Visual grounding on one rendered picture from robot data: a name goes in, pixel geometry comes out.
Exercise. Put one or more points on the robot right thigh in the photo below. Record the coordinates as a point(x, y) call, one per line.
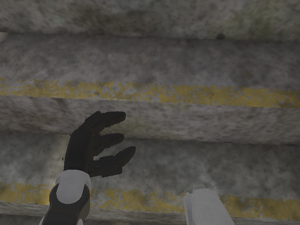
point(204, 207)

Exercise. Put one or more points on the robot left forearm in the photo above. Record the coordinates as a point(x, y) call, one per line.
point(69, 199)

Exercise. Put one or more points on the robot left hand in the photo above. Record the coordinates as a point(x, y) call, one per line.
point(83, 146)

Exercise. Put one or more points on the robot right shin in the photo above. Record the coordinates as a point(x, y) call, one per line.
point(199, 187)

